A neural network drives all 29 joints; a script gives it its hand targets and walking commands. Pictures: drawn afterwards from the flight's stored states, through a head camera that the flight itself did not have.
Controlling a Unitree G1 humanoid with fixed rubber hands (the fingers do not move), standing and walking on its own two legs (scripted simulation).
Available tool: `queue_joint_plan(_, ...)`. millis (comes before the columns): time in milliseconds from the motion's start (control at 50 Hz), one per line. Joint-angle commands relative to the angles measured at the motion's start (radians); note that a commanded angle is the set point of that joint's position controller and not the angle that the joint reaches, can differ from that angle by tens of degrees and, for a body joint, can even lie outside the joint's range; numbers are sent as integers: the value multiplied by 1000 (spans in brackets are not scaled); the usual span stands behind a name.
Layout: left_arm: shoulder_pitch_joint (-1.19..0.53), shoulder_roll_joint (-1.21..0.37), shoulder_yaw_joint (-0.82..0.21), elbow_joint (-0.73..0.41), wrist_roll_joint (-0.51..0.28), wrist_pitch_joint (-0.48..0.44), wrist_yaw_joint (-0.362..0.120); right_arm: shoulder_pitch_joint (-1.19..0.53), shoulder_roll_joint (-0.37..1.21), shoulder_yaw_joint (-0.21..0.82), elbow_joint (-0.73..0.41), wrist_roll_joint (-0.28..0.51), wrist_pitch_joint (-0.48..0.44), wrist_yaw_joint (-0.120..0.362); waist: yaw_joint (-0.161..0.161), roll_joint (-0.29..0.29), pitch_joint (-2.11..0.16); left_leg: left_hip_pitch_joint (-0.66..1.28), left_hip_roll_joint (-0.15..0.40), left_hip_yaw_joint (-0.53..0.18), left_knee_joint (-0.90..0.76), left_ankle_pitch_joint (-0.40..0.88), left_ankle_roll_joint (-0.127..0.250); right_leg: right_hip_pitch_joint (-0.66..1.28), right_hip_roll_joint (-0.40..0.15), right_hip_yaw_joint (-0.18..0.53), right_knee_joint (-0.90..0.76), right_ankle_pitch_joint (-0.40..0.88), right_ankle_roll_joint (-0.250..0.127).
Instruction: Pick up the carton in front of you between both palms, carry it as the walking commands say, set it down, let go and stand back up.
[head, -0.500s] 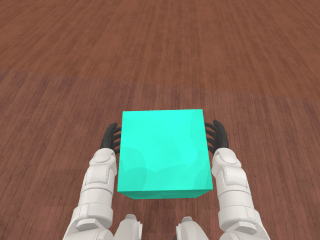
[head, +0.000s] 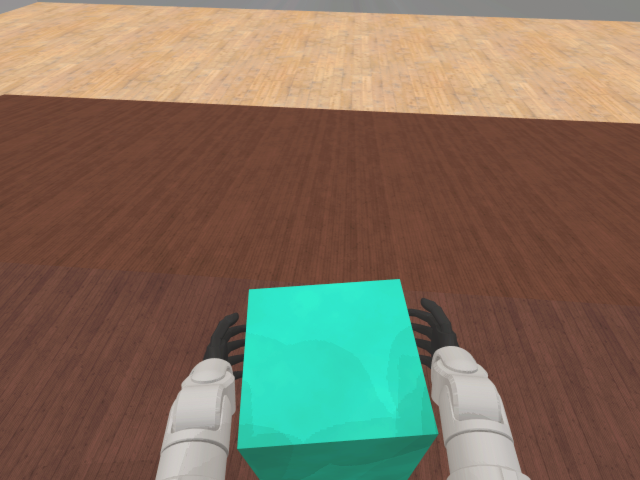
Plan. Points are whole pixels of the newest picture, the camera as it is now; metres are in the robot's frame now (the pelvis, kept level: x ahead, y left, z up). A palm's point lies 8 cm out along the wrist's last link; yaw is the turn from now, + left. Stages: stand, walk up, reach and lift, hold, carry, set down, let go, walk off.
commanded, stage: reach and lift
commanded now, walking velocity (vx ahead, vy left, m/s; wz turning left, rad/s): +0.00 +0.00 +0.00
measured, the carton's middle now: (331, 390) +0.29 -0.01 -0.05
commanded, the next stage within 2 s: hold in 0.98 s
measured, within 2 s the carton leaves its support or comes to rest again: neither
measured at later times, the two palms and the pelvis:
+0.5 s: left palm (217, 363) +0.29 +0.15 +0.02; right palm (445, 350) +0.30 -0.15 +0.04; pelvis -0.01 +0.00 +0.00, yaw -1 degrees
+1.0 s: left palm (214, 358) +0.29 +0.15 +0.04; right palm (446, 342) +0.30 -0.15 +0.06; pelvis +0.00 +0.00 +0.01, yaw +0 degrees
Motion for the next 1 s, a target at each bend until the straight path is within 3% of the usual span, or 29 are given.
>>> queue_joint_plan(0,-463,-932,-543,-90,-209,-3,-239,-344,930,515,49,181,47,244,32,14,-126,190,-68,-20,-88,208,-3,31,87,-12,-100,198,-16)
queue_joint_plan(20,-472,-937,-529,-77,-209,3,-246,-356,936,524,-1,181,46,251,-4,7,-136,206,-73,-18,-96,150,-4,27,85,-7,-117,147,-13)
queue_joint_plan(40,-462,-919,-518,-55,-201,2,-250,-373,932,534,28,196,57,247,36,17,-97,182,-73,-23,-92,117,9,55,80,-5,-109,128,-17)
queue_joint_plan(80,-546,-944,-488,-37,-198,6,-261,-409,940,494,49,161,57,258,12,-15,-69,134,-71,-12,-110,-18,7,49,79,-7,-112,26,-23)
queue_joint_plan(100,-555,-953,-475,-12,-183,12,-259,-478,950,508,36,183,55,264,38,-10,-31,171,-76,3,-113,-41,14,2,77,-10,-115,-11,-17)
queue_joint_plan(120,-623,-953,-465,-20,-187,10,-268,-493,934,477,42,156,46,263,2,-11,-41,164,-76,3,-95,-34,11,1,61,-1,-118,-5,-32)
queue_joint_plan(140,-643,-939,-475,-55,-186,-5,-278,-526,978,470,66,159,47,262,42,-33,-84,171,-75,-2,-83,-4,20,2,77,-11,-117,-6,-25)
queue_joint_plan(160,-668,-961,-476,-19,-200,-4,-282,-497,972,484,82,152,48,257,-16,6,-122,190,-72,14,-66,-20,9,17,58,6,-118,-2,-33)
queue_joint_plan(180,-709,-952,-476,-43,-177,1,-283,-546,1002,440,102,150,44,262,26,24,-105,163,-63,7,-84,-9,21,2,78,1,-107,3,-28)
queue_joint_plan(220,-756,-981,-470,-35,-196,-10,-276,-599,996,482,107,164,38,273,30,25,-138,161,-67,10,-75,-65,13,41,71,-11,-94,-29,-27)
queue_joint_plan(260,-769,-995,-519,-33,-204,-20,-280,-569,987,450,109,145,12,278,-25,28,-159,208,-60,4,-55,-9,7,-17,77,-18,-82,-8,-48)
queue_joint_plan(300,-755,-979,-446,37,-188,-19,-283,-611,984,428,110,126,25,269,-7,-21,-177,192,-62,21,-52,24,11,-9,89,-26,-73,21,-22)
queue_joint_plan(400,-746,-978,-492,-40,-181,-6,-274,-550,997,453,126,150,41,267,8,53,-218,238,-79,8,-62,131,4,65,79,-9,-78,134,-12)
queue_joint_plan(420,-703,-977,-483,-35,-198,-2,-271,-540,973,456,99,148,42,271,-3,33,-213,244,-71,5,-80,130,0,52,95,-22,-75,134,-11)
queue_joint_plan(460,-698,-966,-481,-37,-190,5,-274,-543,986,479,84,156,48,263,38,-18,-188,206,-72,5,-85,126,8,89,86,-17,-89,130,-11)
queue_joint_plan(500,-579,-963,-469,-7,-177,28,-269,-463,948,461,56,146,58,259,-9,26,-181,252,-71,2,-106,144,-2,94,84,-10,-100,167,-15)
queue_joint_plan(520,-619,-926,-462,-81,-155,26,-270,-462,947,442,107,132,71,263,44,5,-157,209,-87,14,-96,186,-7,80,86,-23,-121,178,-9)
queue_joint_plan(560,-591,-934,-503,-85,-201,23,-276,-473,977,485,25,168,70,260,9,-35,-189,243,-81,10,-98,228,-2,106,88,-7,-117,227,2)
queue_joint_plan(620,-582,-949,-526,-138,-226,23,-271,-419,961,517,-26,171,78,250,-6,-2,-255,313,-79,-3,-106,285,2,111,94,-14,-123,292,-5)
queue_joint_plan(680,-580,-908,-535,-188,-206,32,-271,-416,985,520,-14,189,85,252,47,-1,-187,275,-90,11,-111,232,5,116,83,-11,-137,240,-2)
queue_joint_plan(700,-577,-922,-542,-165,-231,36,-269,-375,991,494,-10,174,87,252,9,-20,-187,279,-77,-2,-121,240,0,146,100,-18,-116,261,-6)
queue_joint_plan(740,-592,-942,-495,-136,-189,43,-276,-483,959,503,-30,177,79,252,37,8,-175,268,-86,12,-109,203,3,123,81,1,-140,199,-1)
queue_joint_plan(820,-559,-942,-542,-140,-215,56,-278,-435,963,495,-31,189,101,251,2,2,-135,262,-79,11,-113,208,5,120,90,-2,-139,204,-4)
queue_joint_plan(840,-586,-920,-525,-176,-204,59,-273,-423,975,505,9,195,109,253,46,27,-166,265,-80,4,-109,192,6,135,76,7,-128,215,-11)
queue_joint_plan(860,-610,-966,-516,-136,-223,67,-271,-453,915,490,-46,161,103,253,-29,-11,-180,292,-75,0,-98,238,-3,107,84,-13,-127,214,-18)
queue_joint_plan(920,-565,-936,-538,-185,-221,73,-267,-408,930,483,-23,171,122,250,25,27,-168,269,-83,8,-130,256,-9,164,93,-17,-129,284,-8)
queue_joint_plan(940,-552,-909,-546,-168,-223,78,-265,-361,923,500,-27,190,121,250,7,67,-145,241,-87,5,-129,264,-11,181,77,2,-147,297,-18)
queue_joint_plan(960,-582,-921,-564,-217,-235,74,-261,-380,955,514,-47,179,124,254,8,0,-186,307,-86,5,-128,268,-8,176,100,-14,-138,300,2)
queue_joint_plan(980,-568,-927,-550,-198,-219,86,-264,-406,944,538,-94,200,123,252,13,29,-164,302,-92,12,-130,283,-13,146,88,-5,-133,332,-3)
